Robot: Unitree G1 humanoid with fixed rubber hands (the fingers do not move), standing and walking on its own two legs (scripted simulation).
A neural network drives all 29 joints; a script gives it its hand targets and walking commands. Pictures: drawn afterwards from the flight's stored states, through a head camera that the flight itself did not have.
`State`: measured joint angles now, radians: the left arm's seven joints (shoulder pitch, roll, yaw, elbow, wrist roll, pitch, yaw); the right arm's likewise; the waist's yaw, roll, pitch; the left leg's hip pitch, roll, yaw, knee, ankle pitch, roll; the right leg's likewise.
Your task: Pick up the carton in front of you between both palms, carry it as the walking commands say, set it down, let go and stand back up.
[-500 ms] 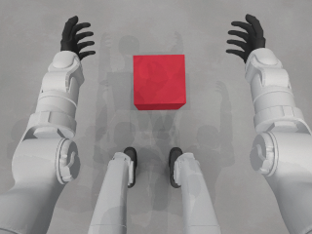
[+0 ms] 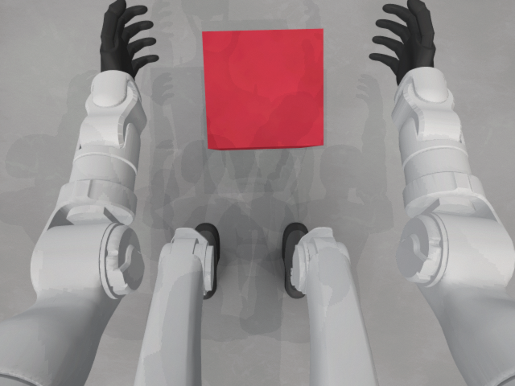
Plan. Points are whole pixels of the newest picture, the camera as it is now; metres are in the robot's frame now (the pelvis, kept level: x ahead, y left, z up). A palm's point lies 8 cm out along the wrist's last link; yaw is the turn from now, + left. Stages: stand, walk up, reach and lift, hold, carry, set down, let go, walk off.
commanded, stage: reach and lift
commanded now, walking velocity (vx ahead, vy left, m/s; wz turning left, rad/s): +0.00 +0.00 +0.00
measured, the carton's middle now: (261, 101) +0.51 -0.02 -0.42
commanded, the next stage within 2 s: none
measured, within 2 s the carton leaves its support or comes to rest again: leaves its support in 1.40 s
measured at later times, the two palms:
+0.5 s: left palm (165, 98) +0.50 +0.16 -0.34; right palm (356, 94) +0.51 -0.20 -0.34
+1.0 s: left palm (177, 94) +0.51 +0.14 -0.35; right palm (347, 91) +0.52 -0.19 -0.35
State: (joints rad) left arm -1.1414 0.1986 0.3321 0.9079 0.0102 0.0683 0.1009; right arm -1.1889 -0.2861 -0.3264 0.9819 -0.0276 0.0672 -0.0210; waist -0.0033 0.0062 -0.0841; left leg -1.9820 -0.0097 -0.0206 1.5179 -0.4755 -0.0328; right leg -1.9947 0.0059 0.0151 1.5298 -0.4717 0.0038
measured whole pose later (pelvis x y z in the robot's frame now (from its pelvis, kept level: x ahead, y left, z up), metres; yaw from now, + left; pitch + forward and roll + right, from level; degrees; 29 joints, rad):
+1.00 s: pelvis -0.04 +0.00 -0.18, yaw +1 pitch +37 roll +2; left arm -1.52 0.28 0.11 1.15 -0.23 0.05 0.15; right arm -1.57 -0.42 0.00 1.23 0.23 0.05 -0.07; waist 0.00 0.02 0.39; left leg -2.25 -0.03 -0.01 2.17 -0.57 -0.05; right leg -2.28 0.01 0.04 2.20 -0.57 0.01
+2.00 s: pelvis -0.05 +0.01 -0.06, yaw -2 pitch +43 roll +1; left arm -1.09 -0.03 0.54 0.65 0.22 0.40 0.07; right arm -1.15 -0.06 -0.47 0.74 -0.26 0.40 -0.01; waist 0.00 0.02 -0.13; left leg -2.04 -0.07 -0.05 1.77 -0.48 -0.05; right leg -2.06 0.04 0.06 1.76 -0.46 0.03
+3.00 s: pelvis +0.04 +0.01 +0.20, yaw -3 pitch +11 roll +0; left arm -0.35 -0.17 0.33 0.46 0.23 0.44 0.02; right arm -0.36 0.14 -0.32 0.48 -0.24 0.45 -0.01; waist 0.00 0.01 -0.13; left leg -0.61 -0.03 -0.06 0.74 -0.33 -0.01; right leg -0.62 0.02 0.06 0.74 -0.31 0.01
